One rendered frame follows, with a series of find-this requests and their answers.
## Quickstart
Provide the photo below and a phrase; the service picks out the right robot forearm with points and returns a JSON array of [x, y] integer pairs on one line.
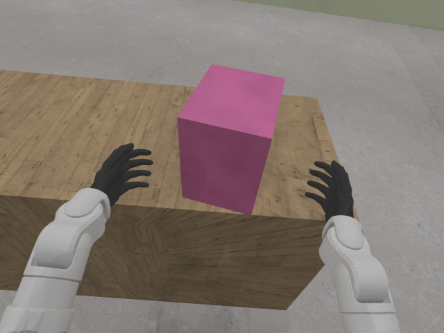
[[361, 283]]

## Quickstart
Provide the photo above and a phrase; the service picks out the robot right hand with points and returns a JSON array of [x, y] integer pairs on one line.
[[339, 200]]

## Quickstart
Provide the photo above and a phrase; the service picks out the pedestal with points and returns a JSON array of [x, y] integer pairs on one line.
[[57, 131]]

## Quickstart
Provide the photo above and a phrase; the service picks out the carton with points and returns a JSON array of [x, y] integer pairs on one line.
[[225, 132]]

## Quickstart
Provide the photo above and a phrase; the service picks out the robot left hand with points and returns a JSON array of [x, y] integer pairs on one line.
[[111, 178]]

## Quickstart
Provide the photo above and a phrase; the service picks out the left robot forearm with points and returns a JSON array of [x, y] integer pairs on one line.
[[44, 300]]

